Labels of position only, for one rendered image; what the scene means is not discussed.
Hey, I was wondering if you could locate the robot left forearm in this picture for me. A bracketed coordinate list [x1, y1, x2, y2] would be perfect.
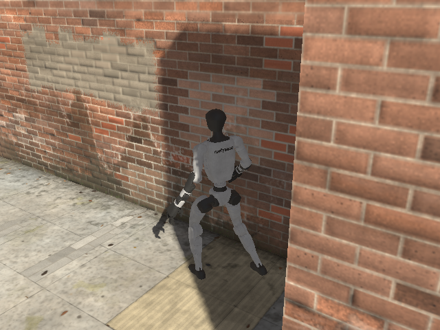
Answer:
[174, 172, 196, 208]

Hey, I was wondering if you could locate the robot right hand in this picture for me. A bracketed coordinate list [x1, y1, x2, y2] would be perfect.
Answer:
[228, 166, 242, 183]

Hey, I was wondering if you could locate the robot right forearm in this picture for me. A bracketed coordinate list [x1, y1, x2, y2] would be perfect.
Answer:
[235, 164, 251, 174]

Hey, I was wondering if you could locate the robot left hand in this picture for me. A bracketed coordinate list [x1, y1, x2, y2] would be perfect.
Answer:
[166, 203, 184, 226]

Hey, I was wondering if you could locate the robot right upper arm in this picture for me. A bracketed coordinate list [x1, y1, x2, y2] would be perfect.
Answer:
[230, 135, 252, 168]

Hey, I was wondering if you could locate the robot left upper arm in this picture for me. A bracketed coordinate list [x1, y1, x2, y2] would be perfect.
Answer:
[192, 142, 208, 184]

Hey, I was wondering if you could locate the robot torso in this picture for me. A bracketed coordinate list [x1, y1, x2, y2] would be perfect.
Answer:
[203, 133, 235, 207]

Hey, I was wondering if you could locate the robot left foot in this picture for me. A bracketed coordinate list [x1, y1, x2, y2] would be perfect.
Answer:
[188, 264, 206, 280]

